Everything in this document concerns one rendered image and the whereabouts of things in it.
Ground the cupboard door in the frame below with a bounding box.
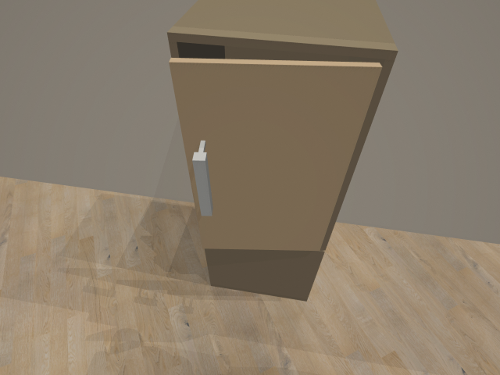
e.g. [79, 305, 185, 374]
[169, 58, 382, 251]

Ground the handle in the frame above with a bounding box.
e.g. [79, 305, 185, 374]
[192, 141, 213, 216]

